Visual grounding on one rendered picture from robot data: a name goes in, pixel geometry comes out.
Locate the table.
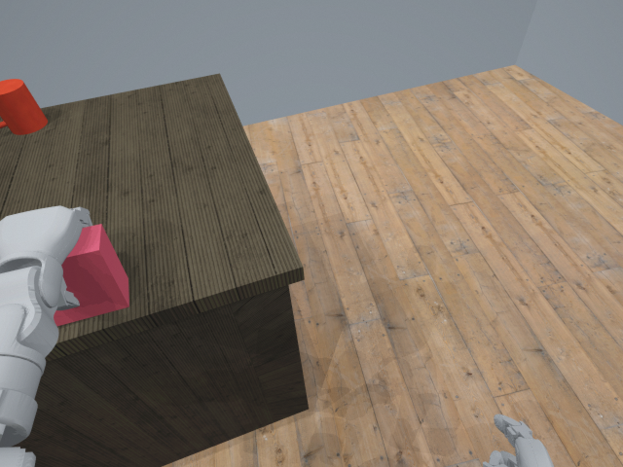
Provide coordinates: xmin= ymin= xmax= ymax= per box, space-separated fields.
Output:
xmin=0 ymin=74 xmax=309 ymax=467

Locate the sponge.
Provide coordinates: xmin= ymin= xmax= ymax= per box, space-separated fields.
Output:
xmin=54 ymin=224 xmax=129 ymax=326

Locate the robot left upper arm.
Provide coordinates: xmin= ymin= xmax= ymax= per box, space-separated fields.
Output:
xmin=0 ymin=447 xmax=36 ymax=467

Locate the robot left hand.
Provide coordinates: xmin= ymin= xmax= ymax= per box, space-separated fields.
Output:
xmin=0 ymin=205 xmax=92 ymax=310

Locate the left robot forearm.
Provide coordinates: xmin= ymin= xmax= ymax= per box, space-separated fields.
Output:
xmin=0 ymin=251 xmax=63 ymax=448

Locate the robot right hand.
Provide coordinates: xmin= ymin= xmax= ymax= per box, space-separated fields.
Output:
xmin=483 ymin=414 xmax=554 ymax=467

